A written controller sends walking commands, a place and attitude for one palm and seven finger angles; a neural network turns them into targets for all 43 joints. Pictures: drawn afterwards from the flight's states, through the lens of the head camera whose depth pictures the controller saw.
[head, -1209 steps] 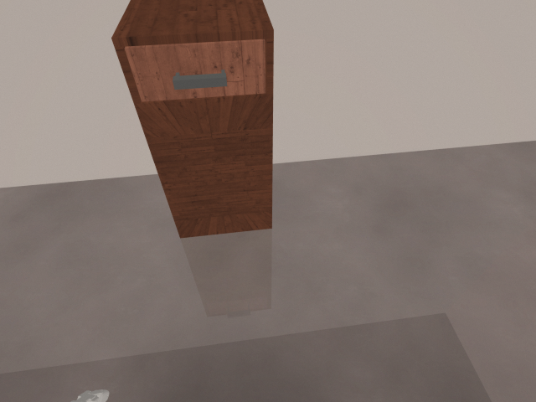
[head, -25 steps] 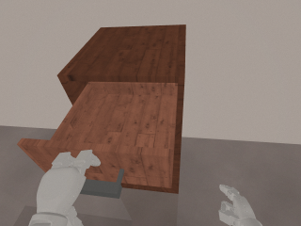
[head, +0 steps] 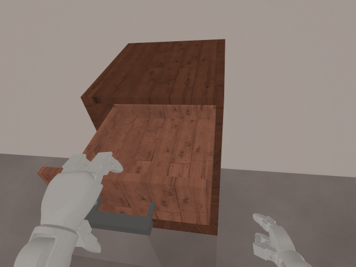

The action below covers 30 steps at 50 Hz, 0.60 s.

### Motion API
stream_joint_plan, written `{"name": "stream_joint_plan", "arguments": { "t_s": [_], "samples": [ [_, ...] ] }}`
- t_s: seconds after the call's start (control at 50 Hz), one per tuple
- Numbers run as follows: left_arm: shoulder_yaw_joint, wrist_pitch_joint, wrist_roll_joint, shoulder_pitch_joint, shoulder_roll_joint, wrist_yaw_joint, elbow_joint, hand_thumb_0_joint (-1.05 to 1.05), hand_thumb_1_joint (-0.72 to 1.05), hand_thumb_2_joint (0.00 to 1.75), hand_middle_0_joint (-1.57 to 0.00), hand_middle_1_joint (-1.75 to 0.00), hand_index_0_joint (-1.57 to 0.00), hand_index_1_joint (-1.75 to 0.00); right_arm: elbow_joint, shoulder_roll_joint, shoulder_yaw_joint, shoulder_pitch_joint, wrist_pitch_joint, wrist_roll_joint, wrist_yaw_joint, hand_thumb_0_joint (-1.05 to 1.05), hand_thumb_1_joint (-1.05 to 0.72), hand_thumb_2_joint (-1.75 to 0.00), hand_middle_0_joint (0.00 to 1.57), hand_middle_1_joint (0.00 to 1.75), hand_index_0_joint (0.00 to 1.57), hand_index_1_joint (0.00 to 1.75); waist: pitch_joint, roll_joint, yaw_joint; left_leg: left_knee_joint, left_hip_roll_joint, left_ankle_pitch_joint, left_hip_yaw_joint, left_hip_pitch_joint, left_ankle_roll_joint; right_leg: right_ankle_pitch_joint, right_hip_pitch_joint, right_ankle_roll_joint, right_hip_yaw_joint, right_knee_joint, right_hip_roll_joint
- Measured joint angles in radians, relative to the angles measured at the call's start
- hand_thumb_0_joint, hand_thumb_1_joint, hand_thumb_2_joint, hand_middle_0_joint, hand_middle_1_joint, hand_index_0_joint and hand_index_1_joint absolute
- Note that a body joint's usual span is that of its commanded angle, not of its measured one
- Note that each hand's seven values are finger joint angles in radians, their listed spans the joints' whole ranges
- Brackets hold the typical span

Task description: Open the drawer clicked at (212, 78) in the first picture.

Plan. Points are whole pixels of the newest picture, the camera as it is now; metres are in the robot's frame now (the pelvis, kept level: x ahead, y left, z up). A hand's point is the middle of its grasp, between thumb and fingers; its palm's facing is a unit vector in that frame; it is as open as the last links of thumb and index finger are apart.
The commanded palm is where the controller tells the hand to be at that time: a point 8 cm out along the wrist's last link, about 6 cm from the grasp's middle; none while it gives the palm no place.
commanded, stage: lift the hand off the handle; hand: left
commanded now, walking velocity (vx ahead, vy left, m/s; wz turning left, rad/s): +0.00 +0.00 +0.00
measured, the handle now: (121, 212) +0.22 +0.18 +0.03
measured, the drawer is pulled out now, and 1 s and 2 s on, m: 0.27 0.27 0.27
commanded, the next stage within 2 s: draw the hand back to the body in 0.34 s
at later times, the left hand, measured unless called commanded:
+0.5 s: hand (84, 198) +0.17 +0.18 +0.17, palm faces +0.17 -0.17 -0.97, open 13.8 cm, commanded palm +0.13 +0.19 +0.23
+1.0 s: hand (62, 200) +0.17 +0.22 +0.17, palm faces +0.13 -0.10 -0.99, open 13.8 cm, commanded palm +0.13 +0.22 +0.23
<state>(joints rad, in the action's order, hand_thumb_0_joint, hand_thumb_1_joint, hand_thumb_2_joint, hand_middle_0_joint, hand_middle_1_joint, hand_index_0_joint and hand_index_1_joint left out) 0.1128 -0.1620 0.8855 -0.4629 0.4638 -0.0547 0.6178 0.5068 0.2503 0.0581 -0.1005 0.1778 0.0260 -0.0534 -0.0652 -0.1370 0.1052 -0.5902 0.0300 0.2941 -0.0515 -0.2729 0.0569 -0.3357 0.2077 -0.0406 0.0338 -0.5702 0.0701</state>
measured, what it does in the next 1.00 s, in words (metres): stands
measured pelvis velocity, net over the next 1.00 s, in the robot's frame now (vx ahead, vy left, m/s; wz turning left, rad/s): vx -0.01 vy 0.00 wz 0.03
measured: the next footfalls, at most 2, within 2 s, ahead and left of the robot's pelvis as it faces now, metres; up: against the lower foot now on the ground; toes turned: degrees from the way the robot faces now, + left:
none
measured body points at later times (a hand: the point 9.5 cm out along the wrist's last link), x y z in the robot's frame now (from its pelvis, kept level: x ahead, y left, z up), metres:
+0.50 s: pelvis -0.01 +0.00 +0.00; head -0.04 -0.06 +0.45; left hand +0.16 +0.19 +0.23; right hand +0.23 -0.19 -0.07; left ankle +0.02 +0.08 -0.73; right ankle -0.02 -0.10 -0.73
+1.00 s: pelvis -0.01 +0.00 +0.00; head -0.03 -0.05 +0.45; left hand +0.16 +0.22 +0.22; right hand +0.22 -0.20 -0.08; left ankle +0.02 +0.08 -0.73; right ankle -0.02 -0.10 -0.73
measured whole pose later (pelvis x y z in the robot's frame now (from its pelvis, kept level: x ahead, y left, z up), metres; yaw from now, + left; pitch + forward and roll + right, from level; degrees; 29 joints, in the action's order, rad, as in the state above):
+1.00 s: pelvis -0.01 +0.00 +0.00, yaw +2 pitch -2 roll -1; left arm -0.12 -0.11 0.72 -0.50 0.61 0.05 0.67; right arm 0.51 0.29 0.04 -0.12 0.14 0.04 -0.02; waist -0.03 -0.14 0.09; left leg -0.55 0.03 0.26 -0.02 -0.25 0.05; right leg -0.30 0.17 -0.04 0.01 -0.51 0.07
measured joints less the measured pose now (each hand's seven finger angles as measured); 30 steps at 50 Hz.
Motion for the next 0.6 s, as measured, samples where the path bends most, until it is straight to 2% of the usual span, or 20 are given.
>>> {"name": "stream_joint_plan", "arguments": {
  "t_s": [0.14,0.28,0.36,0.5,0.6],
  "samples": [
    [-0.042,-0.041,-0.051,0.01,0.032,0.052,0.057,0.0,-0.49,0.31,-0.32,-1.21,-0.32,-1.2,-0.006,0.009,0.006,0.008,0.011,0.014,-0.002,0.02,-0.91,-0.89,0.2,0.3,0.2,0.3,0.009,-0.006,-0.008,0.035,-0.001,-0.019,-0.001,0.033,0.0,0.022,-0.033,0.002,0.003,0.038,0.0],
    [-0.058,-0.058,-0.071,0.039,0.056,0.087,0.106,0.0,-0.49,0.31,-0.32,-1.21,-0.32,-1.2,-0.003,0.029,-0.002,0.018,0.014,0.017,0.0,0.02,-0.91,-0.89,0.2,0.3,0.2,0.3,0.018,-0.011,-0.001,0.048,0.001,-0.032,0.003,0.044,0.001,0.034,-0.046,0.002,-0.002,0.052,-0.002],
    [-0.069,-0.06,-0.088,0.048,0.049,0.102,0.104,0.0,-0.49,0.31,-0.32,-1.21,-0.32,-1.2,0.001,0.028,-0.004,0.031,0.015,0.022,-0.003,0.02,-0.91,-0.9,0.2,0.3,0.2,0.3,0.023,-0.015,-0.006,0.056,0.004,-0.041,0.006,0.047,0.0,0.038,-0.049,0.002,-0.005,0.056,-0.004],
    [-0.062,-0.051,-0.08,0.042,0.054,0.113,0.098,0.0,-0.49,0.31,-0.32,-1.21,-0.32,-1.2,-0.011,0.021,0.004,0.026,0.013,0.018,-0.002,0.02,-0.91,-0.9,0.2,0.3,0.2,0.3,0.023,-0.013,-0.004,0.054,0.0,-0.045,0.006,0.04,-0.003,0.042,-0.041,-0.001,-0.005,0.052,-0.001],
    [-0.101,-0.033,-0.09,0.049,0.086,0.113,0.066,0.0,-0.49,0.31,-0.32,-1.21,-0.32,-1.2,0.0,0.015,0.008,0.024,0.009,0.018,0.004,0.02,-0.91,-0.89,0.2,0.3,0.2,0.3,0.029,-0.009,-0.006,0.052,-0.002,-0.046,0.011,0.04,-0.006,0.043,-0.042,-0.004,-0.009,0.052,0.001]
  ]
}}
